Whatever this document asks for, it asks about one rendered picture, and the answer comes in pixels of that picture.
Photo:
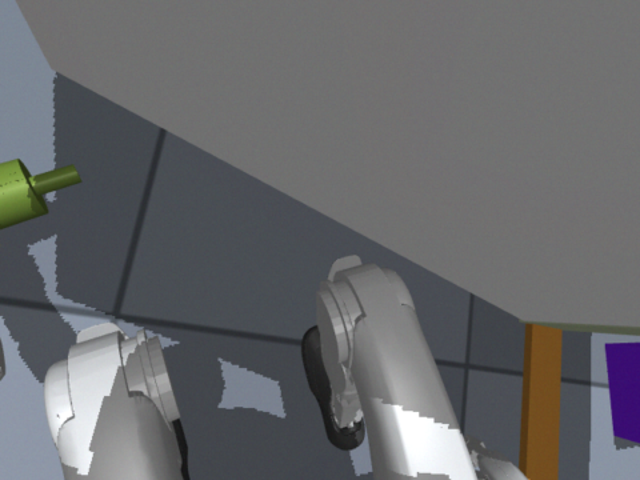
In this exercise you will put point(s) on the left robot foot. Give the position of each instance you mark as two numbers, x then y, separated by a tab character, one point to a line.
182	447

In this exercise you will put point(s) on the right robot foot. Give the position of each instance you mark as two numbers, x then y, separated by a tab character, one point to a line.
342	438

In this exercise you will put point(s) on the right robot hand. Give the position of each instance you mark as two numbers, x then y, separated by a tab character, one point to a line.
493	465

